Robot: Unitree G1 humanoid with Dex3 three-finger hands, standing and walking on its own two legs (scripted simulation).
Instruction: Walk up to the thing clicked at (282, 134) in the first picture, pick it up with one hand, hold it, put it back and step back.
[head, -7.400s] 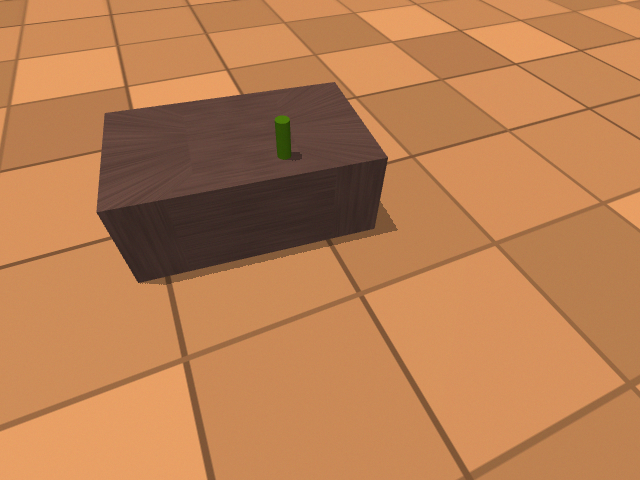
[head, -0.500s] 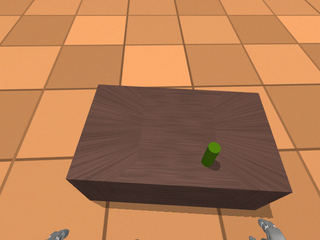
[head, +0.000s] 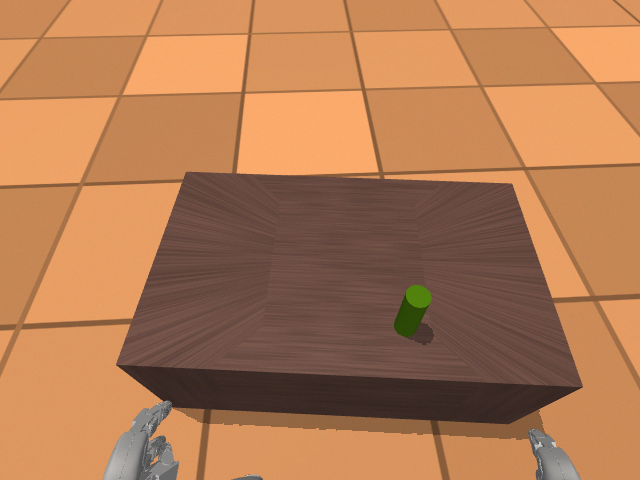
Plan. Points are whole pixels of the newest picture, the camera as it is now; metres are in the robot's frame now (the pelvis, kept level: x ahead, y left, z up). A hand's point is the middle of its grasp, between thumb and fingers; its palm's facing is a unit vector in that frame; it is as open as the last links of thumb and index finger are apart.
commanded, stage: go down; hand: right
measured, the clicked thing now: (411, 312) +0.47 -0.18 -0.29
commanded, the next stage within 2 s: none
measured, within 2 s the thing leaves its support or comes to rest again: neither
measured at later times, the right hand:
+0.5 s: hand out of the picture +0.14 -0.25 -0.12, palm faces +0.07 +0.94 -0.34, open 17.6 cm
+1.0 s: hand (565, 370) +0.27 -0.32 -0.06, palm faces +0.14 +0.97 -0.19, open 17.5 cm
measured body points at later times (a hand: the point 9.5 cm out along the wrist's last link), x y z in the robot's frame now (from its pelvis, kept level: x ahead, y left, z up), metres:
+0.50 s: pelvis +0.00 +0.00 -0.03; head +0.04 -0.01 +0.42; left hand +0.16 +0.25 -0.11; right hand +0.14 -0.30 -0.09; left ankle +0.02 +0.14 -0.72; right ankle -0.06 -0.11 -0.72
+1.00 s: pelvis -0.03 +0.01 -0.03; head +0.05 -0.01 +0.41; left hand +0.06 +0.28 -0.13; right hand +0.26 -0.37 -0.04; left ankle +0.02 +0.14 -0.72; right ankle -0.06 -0.11 -0.72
